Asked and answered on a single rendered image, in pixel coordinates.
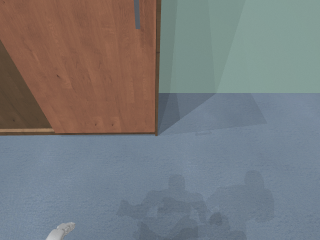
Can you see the left robot hand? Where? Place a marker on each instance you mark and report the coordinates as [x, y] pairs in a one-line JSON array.
[[61, 231]]

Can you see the wardrobe door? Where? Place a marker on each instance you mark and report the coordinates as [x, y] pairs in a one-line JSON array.
[[88, 67], [18, 107]]

